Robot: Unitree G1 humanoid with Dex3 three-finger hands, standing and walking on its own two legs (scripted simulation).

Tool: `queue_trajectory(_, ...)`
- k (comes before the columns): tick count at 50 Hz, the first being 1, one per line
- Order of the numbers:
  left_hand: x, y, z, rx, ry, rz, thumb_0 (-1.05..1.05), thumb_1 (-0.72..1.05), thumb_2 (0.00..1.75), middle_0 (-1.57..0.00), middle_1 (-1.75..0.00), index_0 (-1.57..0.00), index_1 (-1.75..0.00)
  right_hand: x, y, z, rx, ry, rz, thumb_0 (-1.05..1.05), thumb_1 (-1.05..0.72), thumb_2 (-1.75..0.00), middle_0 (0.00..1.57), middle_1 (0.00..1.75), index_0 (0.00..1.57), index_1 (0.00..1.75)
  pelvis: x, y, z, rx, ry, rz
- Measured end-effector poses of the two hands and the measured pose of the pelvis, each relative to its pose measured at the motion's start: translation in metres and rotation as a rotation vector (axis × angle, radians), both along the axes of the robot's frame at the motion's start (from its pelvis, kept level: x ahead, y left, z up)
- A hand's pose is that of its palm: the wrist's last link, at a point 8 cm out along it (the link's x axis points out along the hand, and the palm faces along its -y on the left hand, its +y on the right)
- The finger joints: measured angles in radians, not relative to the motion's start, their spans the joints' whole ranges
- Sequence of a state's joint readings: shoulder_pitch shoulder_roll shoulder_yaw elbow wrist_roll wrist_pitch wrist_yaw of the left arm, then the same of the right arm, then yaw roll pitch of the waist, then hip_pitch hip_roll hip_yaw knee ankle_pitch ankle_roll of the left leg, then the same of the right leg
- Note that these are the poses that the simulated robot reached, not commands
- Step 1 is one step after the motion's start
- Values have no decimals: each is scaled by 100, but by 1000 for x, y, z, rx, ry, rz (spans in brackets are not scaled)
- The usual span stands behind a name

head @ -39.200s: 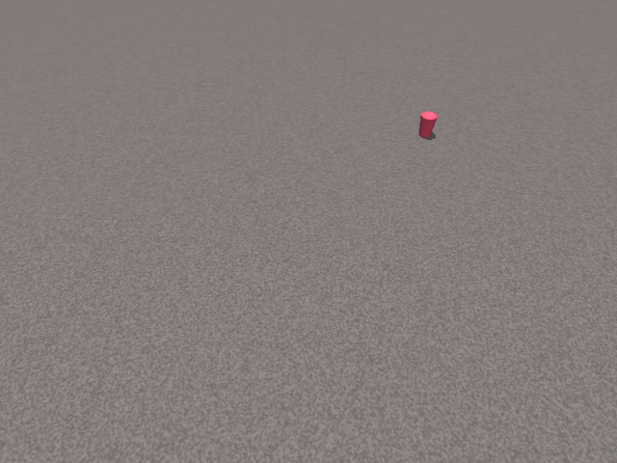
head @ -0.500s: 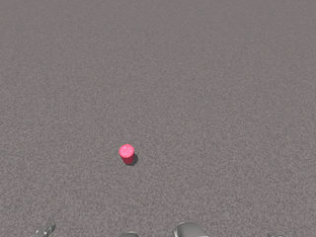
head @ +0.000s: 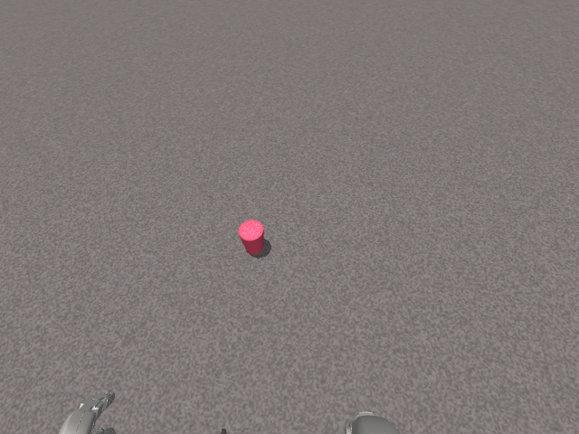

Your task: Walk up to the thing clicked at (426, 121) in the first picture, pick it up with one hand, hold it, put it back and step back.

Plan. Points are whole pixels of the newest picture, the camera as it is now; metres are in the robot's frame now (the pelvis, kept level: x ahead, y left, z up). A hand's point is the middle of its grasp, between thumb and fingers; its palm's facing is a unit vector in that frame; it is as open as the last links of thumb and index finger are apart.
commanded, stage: step back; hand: left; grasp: from the side
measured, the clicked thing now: (252, 239) +0.83 +0.19 -0.68
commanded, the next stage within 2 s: stand in 1.28 s
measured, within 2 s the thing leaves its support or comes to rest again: neither
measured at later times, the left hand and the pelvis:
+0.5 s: hand out of the picture -0.07 +0.25 -0.13, palm faces -0.03 -0.92 -0.40, open 7.4 cm; pelvis -0.12 -0.01 +0.01, yaw -3 degrees
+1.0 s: hand out of the picture -0.02 +0.26 -0.13, palm faces +0.00 -0.93 -0.38, open 7.4 cm; pelvis -0.10 +0.00 +0.02, yaw +0 degrees
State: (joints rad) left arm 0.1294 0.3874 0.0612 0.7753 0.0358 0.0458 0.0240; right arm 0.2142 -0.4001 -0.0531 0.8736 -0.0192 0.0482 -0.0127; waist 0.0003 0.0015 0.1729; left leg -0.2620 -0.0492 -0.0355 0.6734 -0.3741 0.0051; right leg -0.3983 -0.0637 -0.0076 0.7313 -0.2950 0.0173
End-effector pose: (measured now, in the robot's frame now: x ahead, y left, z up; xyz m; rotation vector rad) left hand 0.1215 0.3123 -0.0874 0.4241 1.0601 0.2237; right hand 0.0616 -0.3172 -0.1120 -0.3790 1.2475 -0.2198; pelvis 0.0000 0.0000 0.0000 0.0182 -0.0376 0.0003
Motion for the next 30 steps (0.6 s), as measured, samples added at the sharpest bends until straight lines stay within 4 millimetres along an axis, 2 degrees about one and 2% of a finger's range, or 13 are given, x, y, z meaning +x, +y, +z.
queue_trajectory(4,-22,4,-5,-18,10,10,1,91,89,-21,-30,-20,-30,-28,12,7,13,-2,8,1,-91,-89,20,30,20,30,-30,4,4,-4,-19,-11)
queue_trajectory(7,-44,2,-4,-34,27,16,1,91,89,-20,-30,-20,-30,-42,14,16,10,-31,11,1,-91,-89,20,30,20,30,-48,2,10,-20,-8,-22)
queue_trajectory(11,-82,-4,-5,-43,60,-1,1,91,90,-20,-30,-20,-30,-54,7,22,3,-94,8,1,-90,-89,20,30,20,30,-73,-2,11,-27,3,-50)
queue_trajectory(15,-124,-13,-11,-30,107,-18,1,91,90,-20,-30,-20,-30,-69,-8,16,7,-154,-6,0,-90,-89,20,30,20,30,-96,-11,3,-24,4,-90)
queue_trajectory(18,-158,-21,-9,-34,141,0,1,91,89,-20,-30,-20,-30,-88,-15,13,14,-143,-33,0,-91,-89,20,30,20,30,-109,-16,6,-39,-10,-88)
queue_trajectory(21,-182,-23,-4,-37,157,28,1,91,89,-21,-30,-20,-30,-108,-17,13,28,-112,-48,0,-91,-90,20,30,20,30,-115,-16,12,-17,-13,-86)
queue_trajectory(26,-198,-16,0,-45,136,60,1,90,89,-21,-30,-20,-30,-136,-11,9,34,-28,-30,1,-91,-90,20,30,20,30,-121,-11,14,-12,-9,-43)
queue_trajectory(30,-199,-2,-6,-52,134,70,1,90,89,-21,-30,-20,-30,-144,2,8,34,-1,-23,1,-91,-90,20,30,20,30,-124,-2,12,7,-16,-23)
